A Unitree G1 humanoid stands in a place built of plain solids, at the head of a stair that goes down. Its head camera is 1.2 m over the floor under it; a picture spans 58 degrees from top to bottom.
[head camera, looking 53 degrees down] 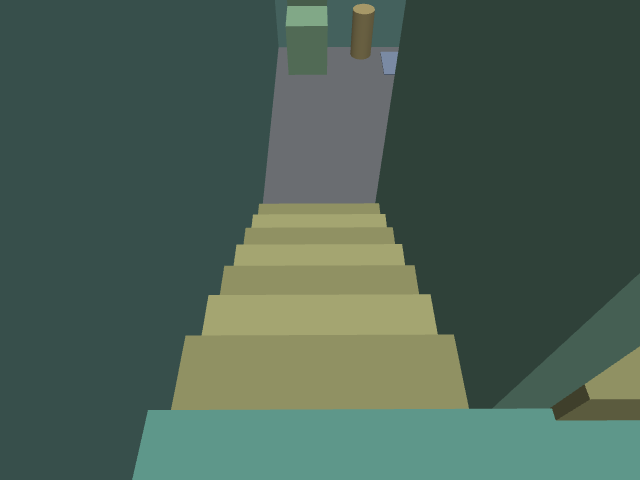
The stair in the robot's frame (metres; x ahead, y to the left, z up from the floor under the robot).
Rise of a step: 0.18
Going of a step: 0.27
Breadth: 0.92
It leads straight ahead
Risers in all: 8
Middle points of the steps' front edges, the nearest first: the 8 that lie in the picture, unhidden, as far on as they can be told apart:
0.33 0.00 0.00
0.63 0.00 -0.18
0.90 0.00 -0.37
1.16 0.00 -0.55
1.43 0.00 -0.73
1.69 0.00 -0.92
1.96 0.01 -1.10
2.22 0.01 -1.28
